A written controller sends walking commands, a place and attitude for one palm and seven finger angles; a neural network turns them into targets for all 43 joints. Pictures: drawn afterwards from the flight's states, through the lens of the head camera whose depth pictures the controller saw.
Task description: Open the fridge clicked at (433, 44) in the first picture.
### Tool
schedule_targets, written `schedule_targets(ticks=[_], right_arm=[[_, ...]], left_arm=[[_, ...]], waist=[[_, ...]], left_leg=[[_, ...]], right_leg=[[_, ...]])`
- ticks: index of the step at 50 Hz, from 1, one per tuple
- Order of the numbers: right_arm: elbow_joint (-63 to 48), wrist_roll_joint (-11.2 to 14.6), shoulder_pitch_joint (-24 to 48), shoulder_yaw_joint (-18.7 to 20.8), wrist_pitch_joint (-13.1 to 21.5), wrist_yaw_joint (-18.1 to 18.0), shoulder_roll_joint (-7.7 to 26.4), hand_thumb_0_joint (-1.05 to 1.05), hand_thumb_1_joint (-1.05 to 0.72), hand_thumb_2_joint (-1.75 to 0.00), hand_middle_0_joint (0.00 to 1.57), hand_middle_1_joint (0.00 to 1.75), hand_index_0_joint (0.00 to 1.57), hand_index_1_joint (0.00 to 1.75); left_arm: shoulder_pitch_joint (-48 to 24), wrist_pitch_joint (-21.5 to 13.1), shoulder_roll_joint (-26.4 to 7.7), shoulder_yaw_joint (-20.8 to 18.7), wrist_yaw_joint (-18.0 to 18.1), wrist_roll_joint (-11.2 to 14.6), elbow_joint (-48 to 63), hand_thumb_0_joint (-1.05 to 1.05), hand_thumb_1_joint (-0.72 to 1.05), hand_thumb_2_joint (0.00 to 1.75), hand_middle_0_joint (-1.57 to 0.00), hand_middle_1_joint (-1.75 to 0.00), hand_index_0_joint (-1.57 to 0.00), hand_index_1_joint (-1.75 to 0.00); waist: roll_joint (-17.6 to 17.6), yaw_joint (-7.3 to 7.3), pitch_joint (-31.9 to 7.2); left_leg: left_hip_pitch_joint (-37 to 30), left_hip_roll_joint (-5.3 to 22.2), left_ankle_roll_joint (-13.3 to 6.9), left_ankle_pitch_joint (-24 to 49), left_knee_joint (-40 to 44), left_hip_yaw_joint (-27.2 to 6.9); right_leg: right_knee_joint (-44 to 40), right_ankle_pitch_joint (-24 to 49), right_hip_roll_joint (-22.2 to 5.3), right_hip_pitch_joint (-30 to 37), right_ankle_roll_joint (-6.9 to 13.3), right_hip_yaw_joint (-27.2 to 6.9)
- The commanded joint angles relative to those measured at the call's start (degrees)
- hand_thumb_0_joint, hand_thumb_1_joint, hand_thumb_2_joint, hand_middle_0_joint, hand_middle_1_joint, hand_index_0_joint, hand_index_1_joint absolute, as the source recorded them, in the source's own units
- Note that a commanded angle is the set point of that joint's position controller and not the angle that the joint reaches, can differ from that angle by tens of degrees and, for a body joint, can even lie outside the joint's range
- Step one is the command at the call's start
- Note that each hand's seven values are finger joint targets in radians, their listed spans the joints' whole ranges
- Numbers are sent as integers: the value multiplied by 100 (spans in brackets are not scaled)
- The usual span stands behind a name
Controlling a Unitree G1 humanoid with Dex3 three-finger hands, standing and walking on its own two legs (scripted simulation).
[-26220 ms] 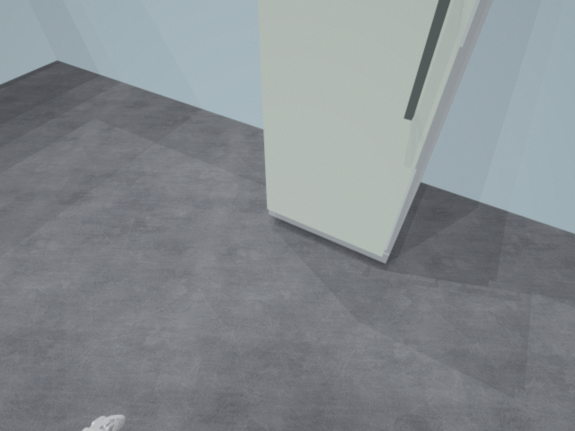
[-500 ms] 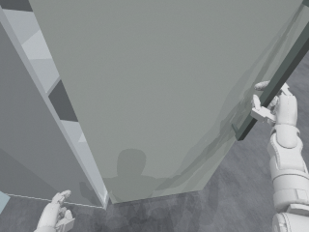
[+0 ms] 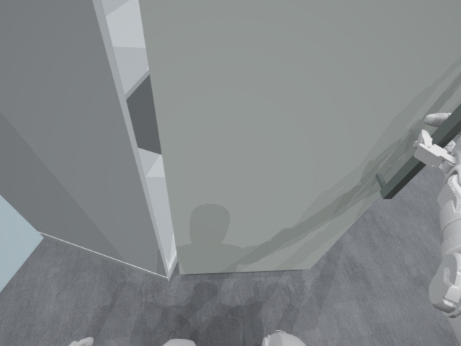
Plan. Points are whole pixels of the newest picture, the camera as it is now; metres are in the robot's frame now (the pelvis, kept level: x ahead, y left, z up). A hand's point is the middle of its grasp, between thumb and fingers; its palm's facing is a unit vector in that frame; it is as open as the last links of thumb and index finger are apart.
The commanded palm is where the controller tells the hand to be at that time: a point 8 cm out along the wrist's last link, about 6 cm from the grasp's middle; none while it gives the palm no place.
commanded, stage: stop walking and hold the door back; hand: right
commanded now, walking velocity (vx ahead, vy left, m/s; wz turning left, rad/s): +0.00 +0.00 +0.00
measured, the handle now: (441, 122) +0.50 -0.28 +0.18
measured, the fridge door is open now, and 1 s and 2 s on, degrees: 69 69 70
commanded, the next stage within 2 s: loosen the grip on the handle in 0.66 s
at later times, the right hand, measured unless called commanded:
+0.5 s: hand (428, 154) +0.45 -0.27 +0.14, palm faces +0.20 +0.94 -0.26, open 6.1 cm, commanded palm +0.41 -0.35 +0.13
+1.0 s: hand (439, 156) +0.44 -0.28 +0.15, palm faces +0.20 +0.95 -0.23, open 9.1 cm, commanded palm +0.41 -0.32 +0.15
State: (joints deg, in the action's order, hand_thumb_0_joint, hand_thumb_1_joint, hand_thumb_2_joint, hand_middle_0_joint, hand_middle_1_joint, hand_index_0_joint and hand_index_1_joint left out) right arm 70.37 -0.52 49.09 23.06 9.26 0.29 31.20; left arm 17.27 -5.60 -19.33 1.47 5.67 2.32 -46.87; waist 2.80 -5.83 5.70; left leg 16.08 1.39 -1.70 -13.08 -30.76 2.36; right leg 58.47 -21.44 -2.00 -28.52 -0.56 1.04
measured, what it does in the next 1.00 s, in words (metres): steps on the spot: right foot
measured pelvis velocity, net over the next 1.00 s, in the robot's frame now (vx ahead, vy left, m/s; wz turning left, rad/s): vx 0.00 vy -0.04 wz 0.06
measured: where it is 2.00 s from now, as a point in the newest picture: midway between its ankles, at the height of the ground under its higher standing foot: outside the picture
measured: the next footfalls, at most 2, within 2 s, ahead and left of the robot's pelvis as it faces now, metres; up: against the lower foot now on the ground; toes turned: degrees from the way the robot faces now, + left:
right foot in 0.18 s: +0.09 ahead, -0.16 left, +0.00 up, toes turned -2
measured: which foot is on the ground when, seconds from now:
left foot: down 0.00-1.00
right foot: up 0.00-0.16, down 0.18-1.00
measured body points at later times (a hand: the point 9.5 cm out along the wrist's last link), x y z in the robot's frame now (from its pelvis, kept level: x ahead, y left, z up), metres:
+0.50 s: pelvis +0.02 -0.06 +0.00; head +0.06 -0.05 +0.45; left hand +0.12 +0.19 -0.11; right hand +0.44 -0.32 +0.15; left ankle +0.02 +0.08 -0.74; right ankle +0.05 -0.15 -0.74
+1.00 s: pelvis +0.00 -0.04 -0.01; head +0.03 -0.05 +0.44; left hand +0.08 +0.24 -0.10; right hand +0.43 -0.33 +0.16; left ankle +0.02 +0.08 -0.74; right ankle +0.05 -0.15 -0.74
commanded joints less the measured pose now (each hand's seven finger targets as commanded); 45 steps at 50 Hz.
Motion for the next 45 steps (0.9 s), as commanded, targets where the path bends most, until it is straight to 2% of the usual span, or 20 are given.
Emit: schedule_targets(ticks=[1, 5, 8, 11, 12, 14, 16, 18, 21, 24, 27, 30, 36, 37, 38, 39, 40, 41, 43, 45], right_arm=[[-921, 60, 1813, 490, 321, -269, 2610, 0, -90, -90, 45, 140, 45, 140], [-1135, 65, 1509, 579, 371, -306, 2516, 0, -90, -90, 45, 140, 45, 140], [-1660, 44, 1431, 366, 438, -282, 2104, 0, -90, -90, 45, 140, 45, 140], [-2337, 64, 1127, 286, 542, -227, 1779, 0, -90, -90, 45, 140, 45, 140], [-2630, 95, 860, 214, 534, -226, 1564, 0, -90, -90, 45, 140, 45, 140], [-3419, 74, 864, 7, 669, -183, 1422, 0, -90, -90, 45, 140, 45, 140], [-3781, 32, 228, 75, 697, -218, 1305, 0, -90, -90, 45, 140, 45, 140], [-4096, 51, -179, 303, 671, -281, 1479, 0, -90, -90, 45, 140, 45, 140], [-4322, 71, -1050, 796, 615, -420, 1915, 0, -90, -90, 45, 140, 45, 140], [-4540, 204, -1387, 897, 517, -468, 1900, 0, -90, -90, 45, 140, 45, 140], [-4568, 217, -1231, 805, 509, -468, 1766, 0, -90, -90, 45, 140, 45, 140], [-4550, 210, -1045, 538, 491, -457, 1556, 0, -90, -90, 45, 140, 45, 140], [-4421, 196, -1085, 265, 459, -461, 1276, 0, -90, -90, 45, 140, 45, 140], [-4337, 194, -974, 282, 459, -469, 1339, 0, -90, -90, 45, 140, 45, 140], [-5565, -573, 4070, 1466, 753, -212, 3703, 0, -90, -90, 45, 140, 45, 140], [-4382, -381, 3715, 1575, 238, 124, 3371, 0, -78, -84, 45, 140, 45, 140], [-3961, -226, 1870, 44, 177, 334, 1492, 0, -66, -78, 45, 140, 45, 140], [-3363, -179, 403, 268, 176, 554, 890, 0, -54, -73, 45, 140, 45, 140], [-3813, 187, 34, 809, 454, 632, 1446, 0, -30, -61, 45, 140, 45, 140], [-4029, 85, 340, 174, 755, 544, 970, 0, -5, -49, 45, 140, 45, 140]], left_arm=[[-26, -302, -674, -191, 95, -61, 664, 0, 90, 90, -20, -30, -20, -30], [-32, -293, -722, -276, 129, -100, 755, 0, 90, 90, -20, -30, -20, -30], [19, -266, -714, -384, 121, -95, 893, 0, 90, 90, -20, -30, -20, -30], [-81, -183, -775, -442, 77, -46, 1152, 0, 90, 90, -20, -30, -20, -30], [-202, -148, -715, -423, 68, -37, 1282, 0, 90, 90, -20, -30, -20, -30], [-319, -129, -532, -346, 35, -73, 1378, 0, 90, 90, -20, -30, -20, -30], [-281, -133, -538, -392, -29, -122, 1457, 0, 90, 90, -20, -30, -20, -30], [-350, -101, -554, -386, -1, -109, 1522, 0, 90, 90, -20, -30, -20, -30], [-297, -26, -484, -376, 59, -100, 1594, 0, 90, 90, -20, -30, -20, -30], [-441, 64, -375, -328, 114, -62, 1573, 0, 90, 90, -20, -30, -20, -30], [-549, 90, -383, -288, 137, -89, 1521, 0, 90, 90, -20, -30, -20, -30], [-621, 116, -424, -282, 165, -91, 1435, 0, 90, 90, -20, -30, -20, -30], [-592, 132, -438, -317, 177, -91, 1413, 0, 90, 90, -20, -30, -20, -30], [-593, 136, -454, -326, 182, -85, 1379, 0, 90, 90, -20, -30, -20, -30], [-214, -129, -346, -662, -93, -298, 1414, 0, 90, 90, -20, -30, -20, -30], [-445, -313, -910, -1030, -171, -448, 1138, 0, 90, 90, -20, -30, -20, -30], [-25, -364, -583, -749, -190, -172, 1291, 0, 90, 90, -20, -30, -20, -30], [260, -307, -513, -676, -242, -178, 1233, 0, 90, 90, -20, -30, -20, -30], [-90, -291, -621, -634, -258, -233, 1319, 0, 90, 90, -20, -30, -20, -30], [-125, -247, -493, -538, -333, -245, 1446, 0, 90, 90, -20, -30, -20, -30]], waist=[[-1106, 526, -1543], [-1239, 614, -1577], [-1041, 508, -1598], [-144, 640, -1690], [272, 618, -1698], [1214, 576, -1776], [881, 644, -1912], [563, 659, -1936], [-99, 553, -2204], [-763, 539, -2286], [-585, 549, -2119], [9, 571, -1898], [-2, 584, -1737], [3, 580, -1742], [-960, 668, -1203], [1087, 403, -2791], [192, 258, -2562], [-201, 461, -2797], [125, 740, -2937], [177, 588, -2482]], left_leg=[[-752, 1206, -295, 16, 1307, -863], [-789, 1113, -274, 349, 1187, -772], [-406, 954, -118, 271, 925, -683], [-381, 172, 223, 238, 185, -320], [-241, 30, 238, 853, -71, -200], [-252, -7, 284, 48, -604, -37], [-345, -50, 254, -573, -271, -31], [-731, 94, 228, 293, 180, -125], [-1361, 759, -13, 2014, 439, -782], [-1397, 898, -57, 2550, 509, -853], [-914, 541, 176, 1878, 396, -489], [-510, 292, 276, 1229, 362, -290], [-465, 239, 252, 702, 486, -308], [-429, 270, 244, 664, 533, -359], [-279, 350, 50, 1003, 881, -591], [-383, -63, -310, 1889, -52, 39], [158, -201, -135, 1136, 63, 419], [282, -310, -24, 1294, 212, 300], [143, -247, -6, 929, 279, 112], [351, -245, -8, 311, 310, 110]], right_leg=[[-983, 285, -66, 285, -17, 234], [-1951, 618, -6, 896, -19, 361], [-2915, 1356, -45, 1731, -25, 221], [-3613, 2482, -774, 1862, 299, -605], [-3429, 3291, -887, 2062, 399, -635], [-3617, 3942, -1169, 1955, 586, -924], [-3462, 3481, -1257, 1953, 621, -866], [-3142, 2779, -994, 1633, 432, -503], [-2783, 1976, -447, 1153, 42, 15], [-2767, 1533, -281, 1232, -14, 72], [-3096, 2143, -508, 1651, 96, -52], [-3267, 2412, -727, 1837, 206, -213], [-3353, 1818, -683, 1572, 212, -187], [-3321, 1695, -651, 1572, 197, -134], [-3101, 1279, -604, 1207, 328, 333], [-3600, 2885, -179, 1749, 18, 105], [-3135, 3640, -225, 2301, -297, 145], [-3017, 3817, -147, 2472, -132, 84], [-3050, 2445, 9, 2305, 42, 150], [-3088, 1464, 42, 1825, 118, 182]])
